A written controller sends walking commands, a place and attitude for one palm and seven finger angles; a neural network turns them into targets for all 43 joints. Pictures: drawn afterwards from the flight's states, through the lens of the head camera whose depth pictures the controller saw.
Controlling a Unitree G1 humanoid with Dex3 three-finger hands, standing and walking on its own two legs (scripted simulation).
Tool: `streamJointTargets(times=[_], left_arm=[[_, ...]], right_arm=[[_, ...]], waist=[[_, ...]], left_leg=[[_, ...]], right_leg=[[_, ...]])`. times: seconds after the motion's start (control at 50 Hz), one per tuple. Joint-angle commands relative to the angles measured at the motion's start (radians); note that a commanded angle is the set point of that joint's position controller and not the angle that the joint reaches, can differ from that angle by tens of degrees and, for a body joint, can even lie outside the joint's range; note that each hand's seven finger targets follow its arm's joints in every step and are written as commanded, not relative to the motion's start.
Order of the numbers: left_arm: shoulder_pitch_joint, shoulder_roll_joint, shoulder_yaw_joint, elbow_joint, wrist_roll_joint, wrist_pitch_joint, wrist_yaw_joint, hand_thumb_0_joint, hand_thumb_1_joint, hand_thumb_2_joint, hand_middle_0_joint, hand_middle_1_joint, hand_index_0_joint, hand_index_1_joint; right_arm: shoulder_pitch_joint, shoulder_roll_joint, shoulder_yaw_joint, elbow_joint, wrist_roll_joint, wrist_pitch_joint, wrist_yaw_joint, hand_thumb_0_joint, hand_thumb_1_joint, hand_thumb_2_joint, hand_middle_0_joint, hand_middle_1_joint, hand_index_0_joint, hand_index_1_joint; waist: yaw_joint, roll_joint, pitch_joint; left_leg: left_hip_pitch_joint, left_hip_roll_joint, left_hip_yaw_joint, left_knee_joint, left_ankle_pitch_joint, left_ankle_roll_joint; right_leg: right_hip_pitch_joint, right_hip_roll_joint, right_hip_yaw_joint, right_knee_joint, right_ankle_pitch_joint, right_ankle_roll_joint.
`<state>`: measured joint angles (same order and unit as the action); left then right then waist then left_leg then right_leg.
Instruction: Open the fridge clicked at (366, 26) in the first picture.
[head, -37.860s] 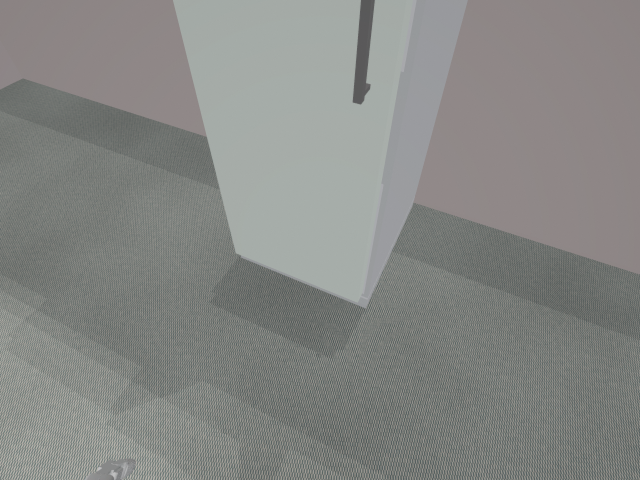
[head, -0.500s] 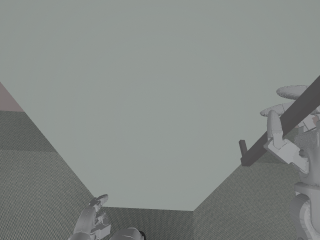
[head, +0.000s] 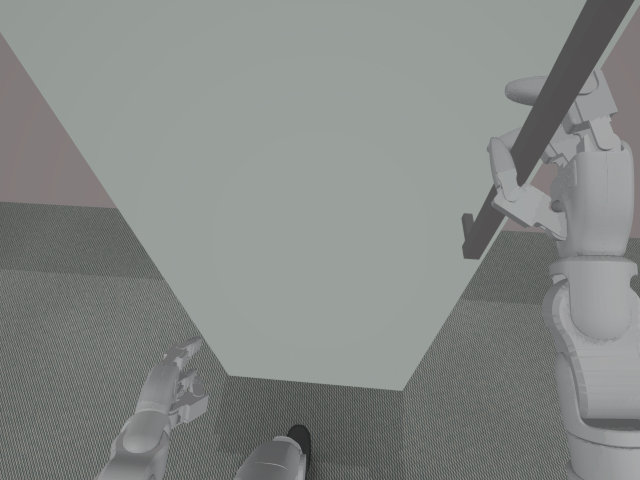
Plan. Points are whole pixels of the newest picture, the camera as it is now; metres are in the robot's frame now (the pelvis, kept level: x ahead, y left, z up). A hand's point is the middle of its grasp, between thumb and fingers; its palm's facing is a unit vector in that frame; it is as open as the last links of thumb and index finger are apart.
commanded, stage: walk backward, drawing the door open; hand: right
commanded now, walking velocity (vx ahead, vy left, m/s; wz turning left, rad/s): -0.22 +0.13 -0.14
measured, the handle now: (539, 101) +0.39 -0.11 +0.28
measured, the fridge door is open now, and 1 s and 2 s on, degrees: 1 25 58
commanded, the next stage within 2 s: none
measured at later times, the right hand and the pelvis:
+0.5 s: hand (508, 252) +0.27 -0.09 +0.23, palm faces +0.03 +0.98 -0.22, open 6.9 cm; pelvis -0.05 +0.00 +0.02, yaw -3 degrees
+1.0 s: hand (460, 427) +0.15 -0.05 +0.23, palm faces +0.14 +0.96 -0.25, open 7.5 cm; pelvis -0.13 +0.08 +0.03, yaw -9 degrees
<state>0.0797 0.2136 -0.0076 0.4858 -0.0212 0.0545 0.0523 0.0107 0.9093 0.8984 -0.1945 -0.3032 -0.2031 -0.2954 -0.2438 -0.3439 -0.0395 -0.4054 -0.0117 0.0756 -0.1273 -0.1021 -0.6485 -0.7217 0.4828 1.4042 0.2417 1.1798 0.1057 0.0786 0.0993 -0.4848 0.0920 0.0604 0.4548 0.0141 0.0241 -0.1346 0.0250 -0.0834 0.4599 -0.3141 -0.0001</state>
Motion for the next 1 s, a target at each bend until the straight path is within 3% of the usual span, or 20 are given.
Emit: streamJointTargets(times=[0.0,0.04,0.1,0.14,0.16,0.18,0.26,0.46,0.5,0.56,0.58,0.6,0.72,0.76,0.78,0.8,0.82,0.84,0.9,0.98], left_arm=[[-0.119,0.068,0.02,-0.146,0.017,-0.071,-0.012,0.0,0.9,0.9,-0.2,-0.3,-0.2,-0.3],[-0.093,0.077,0.042,-0.09,0.011,-0.09,-0.026,0.0,0.9,0.9,-0.2,-0.3,-0.2,-0.3],[-0.032,0.1,0.047,-0.092,-0.009,-0.132,-0.069,0.0,0.9,0.9,-0.2,-0.3,-0.2,-0.3],[-0.049,0.083,0.031,-0.113,-0.018,-0.143,-0.074,0.0,0.9,0.9,-0.2,-0.3,-0.2,-0.3],[-0.026,0.071,0.036,-0.122,-0.011,-0.149,-0.067,0.0,0.9,0.9,-0.2,-0.3,-0.2,-0.3],[0.02,0.063,0.052,-0.129,-0.014,-0.156,-0.058,0.0,0.9,0.9,-0.2,-0.3,-0.2,-0.3],[-0.054,0.011,-0.009,-0.116,0.031,-0.13,-0.032,0.0,0.9,0.9,-0.2,-0.3,-0.2,-0.3],[-0.047,0.016,0.012,-0.137,0.026,-0.081,-0.015,0.0,0.9,0.9,-0.2,-0.3,-0.2,-0.3],[-0.041,0.033,0.03,-0.144,0.01,-0.06,-0.011,0.0,0.9,0.9,-0.2,-0.3,-0.2,-0.3],[-0.074,0.08,0.052,-0.161,-0.016,-0.054,-0.053,0.0,0.9,0.9,-0.2,-0.3,-0.2,-0.3],[-0.105,0.059,0.038,-0.148,0.015,-0.06,-0.064,0.0,0.9,0.9,-0.2,-0.3,-0.2,-0.3],[-0.125,0.059,0.037,-0.128,0.025,-0.061,-0.064,0.0,0.9,0.9,-0.2,-0.3,-0.2,-0.3],[-0.083,0.057,0.03,-0.124,-0.018,-0.085,-0.067,0.0,0.9,0.9,-0.2,-0.3,-0.2,-0.3],[-0.067,0.03,0.016,-0.122,-0.016,-0.088,-0.054,0.0,0.9,0.9,-0.2,-0.3,-0.2,-0.3],[-0.062,0.044,0.048,-0.139,-0.022,-0.095,-0.053,0.0,0.9,0.9,-0.2,-0.3,-0.2,-0.3],[-0.067,0.042,0.055,-0.142,-0.017,-0.105,-0.053,0.0,0.9,0.9,-0.2,-0.3,-0.2,-0.3],[-0.075,0.016,0.029,-0.122,-0.005,-0.11,-0.051,0.0,0.9,0.9,-0.2,-0.3,-0.2,-0.3],[-0.085,-0.017,0.003,-0.12,0.003,-0.107,-0.05,0.0,0.9,0.9,-0.2,-0.3,-0.2,-0.3],[-0.095,-0.023,-0.013,-0.094,0.027,-0.103,-0.032,0.0,0.9,0.9,-0.2,-0.3,-0.2,-0.3],[-0.062,-0.008,0.001,-0.115,0.027,-0.108,-0.026,0.0,0.9,0.9,-0.2,-0.3,-0.2,-0.3]], right_arm=[[-0.278,-0.02,-0.091,-0.378,0.06,-0.226,0.006,0.0,-0.9,-0.9,0.45,1.4,0.45,1.4],[-0.221,-0.022,-0.107,-0.33,0.045,-0.249,0.009,0.0,-0.9,-0.9,0.45,1.4,0.45,1.4],[-0.174,0.05,-0.032,-0.381,0.044,-0.273,0.037,0.0,-0.9,-0.9,0.45,1.4,0.45,1.4],[-0.187,0.012,-0.037,-0.389,0.043,-0.307,0.062,0.0,-0.9,-0.9,0.45,1.4,0.45,1.4],[-0.167,-0.068,-0.108,-0.361,0.047,-0.312,0.053,0.0,-0.9,-0.9,0.45,1.4,0.45,1.4],[-0.1,-0.064,-0.164,-0.334,0.08,-0.305,0.039,0.0,-0.9,-0.9,0.45,1.4,0.45,1.4],[-0.029,-0.068,-0.19,-0.414,0.062,-0.307,-0.018,0.0,-0.9,-0.9,0.45,1.4,0.45,1.4],[-0.113,0.049,-0.014,-0.411,0.045,-0.247,-0.019,0.0,-0.9,-0.9,0.45,1.4,0.45,1.4],[-0.167,0.091,0.048,-0.412,0.054,-0.233,-0.008,0.0,-0.9,-0.9,0.45,1.4,0.45,1.4],[-0.184,0.129,0.113,-0.366,0.039,-0.234,0.025,0.0,-0.9,-0.9,0.45,1.4,0.45,1.4],[-0.232,0.146,0.126,-0.386,0.028,-0.237,0.03,0.0,-0.9,-0.9,0.45,1.4,0.45,1.4],[-0.185,0.095,0.065,-0.378,0.035,-0.237,0.027,0.0,-0.9,-0.9,0.45,1.4,0.45,1.4],[-0.178,0.116,0.104,-0.381,0.034,-0.248,0.077,0.0,-0.9,-0.9,0.45,1.4,0.45,1.4],[-0.238,0.049,0.068,-0.373,0.033,-0.254,0.076,0.0,-0.9,-0.9,0.45,1.4,0.45,1.4],[-0.162,0.004,-0.002,-0.337,0.049,-0.245,0.073,0.0,-0.9,-0.9,0.45,1.4,0.45,1.4],[-0.115,0.034,0.002,-0.35,0.059,-0.245,0.072,0.0,-0.9,-0.9,0.45,1.4,0.45,1.4],[-0.075,0.048,0.005,-0.368,0.051,-0.246,0.063,0.0,-0.9,-0.9,0.45,1.4,0.45,1.4],[-0.067,0.077,0.018,-0.426,0.054,-0.251,0.053,0.0,-0.9,-0.9,0.45,1.4,0.45,1.4],[0.037,0.022,-0.048,-0.436,0.047,-0.261,0.014,0.0,-0.9,-0.9,0.45,1.4,0.45,1.4],[0.091,0.039,-0.023,-0.46,0.038,-0.265,0.005,0.0,-0.9,-0.9,0.45,1.4,0.45,1.4]], waist=[[-0.088,-0.367,-0.272],[-0.111,-0.154,-0.244],[-0.117,-0.232,-0.369],[-0.12,-0.066,-0.378],[-0.115,0.133,-0.411],[-0.138,0.274,-0.505],[-0.118,0.067,-0.486],[-0.105,0.182,-0.452],[-0.082,0.093,-0.456],[-0.109,-0.182,-0.402],[-0.084,-0.326,-0.311],[-0.105,-0.332,-0.247],[-0.139,-0.149,-0.297],[-0.115,0.144,-0.292],[-0.126,0.406,-0.339],[-0.143,0.395,-0.349],[-0.132,0.243,-0.344],[-0.113,0.182,-0.369],[-0.125,0.162,-0.4],[-0.127,0.189,-0.409]], left_leg=[[0.211,-0.104,-0.067,0.556,-0.448,-0.028],[0.1,-0.112,-0.109,0.447,-0.462,0.0],[0.298,-0.091,-0.014,-0.166,-0.119,0.04],[0.608,0.021,-0.044,-0.248,0.385,0.077],[0.734,0.216,-0.151,-0.099,0.771,0.167],[0.738,0.323,-0.238,-0.013,0.906,0.235],[0.663,0.26,-0.133,0.016,0.825,0.176],[0.592,0.164,-0.071,0.057,0.616,0.135],[0.525,0.094,-0.043,0.162,0.429,0.076],[0.181,-0.081,0.004,0.457,-0.443,-0.014],[0.146,-0.088,-0.052,0.545,-0.556,-0.025],[0.179,-0.072,-0.096,0.529,-0.546,-0.018],[0.425,-0.032,-0.057,-0.096,-0.088,-0.016],[0.46,0.078,-0.1,-0.175,0.312,0.003],[0.393,0.234,-0.331,-0.177,0.407,0.105],[0.307,0.296,-0.362,-0.192,0.339,0.111],[0.346,0.297,-0.358,-0.162,0.299,0.169],[0.408,0.266,-0.269,-0.127,0.296,0.157],[0.475,0.203,-0.17,-0.138,0.227,0.114],[0.527,0.205,-0.158,-0.158,0.187,0.145]], right_leg=[[-0.177,-0.408,0.366,-0.183,0.805,-0.18],[0.051,-0.392,0.325,-0.023,1.05,-0.175],[0.272,-0.262,0.225,0.214,1.174,-0.047],[-0.008,-0.126,0.149,0.4,0.609,-0.015],[-0.25,-0.046,0.093,0.555,-0.028,0.005],[-0.302,-0.004,0.169,0.693,-0.27,0.011],[-0.305,-0.003,0.089,0.612,-0.232,0.017],[-0.147,0.006,0.005,0.106,0.023,0.017],[0.032,-0.051,0.025,-0.141,0.368,0.011],[0.315,-0.411,0.264,-0.104,1.367,-0.156],[0.17,-0.437,0.332,-0.118,1.266,-0.212],[0.062,-0.446,0.352,-0.125,1.141,-0.225],[0.057,-0.306,0.19,0.107,0.625,-0.07],[-0.049,-0.145,0.06,0.272,0.176,-0.002],[-0.13,-0.007,0.09,0.482,-0.189,0.026],[-0.112,0.007,0.171,0.652,-0.249,0.01],[-0.163,-0.002,0.179,0.676,-0.252,0.01],[-0.189,0.0,0.147,0.638,-0.239,0.017],[-0.193,0.033,0.048,0.494,-0.201,0.015],[-0.175,0.044,0.005,0.324,-0.203,0.007]])
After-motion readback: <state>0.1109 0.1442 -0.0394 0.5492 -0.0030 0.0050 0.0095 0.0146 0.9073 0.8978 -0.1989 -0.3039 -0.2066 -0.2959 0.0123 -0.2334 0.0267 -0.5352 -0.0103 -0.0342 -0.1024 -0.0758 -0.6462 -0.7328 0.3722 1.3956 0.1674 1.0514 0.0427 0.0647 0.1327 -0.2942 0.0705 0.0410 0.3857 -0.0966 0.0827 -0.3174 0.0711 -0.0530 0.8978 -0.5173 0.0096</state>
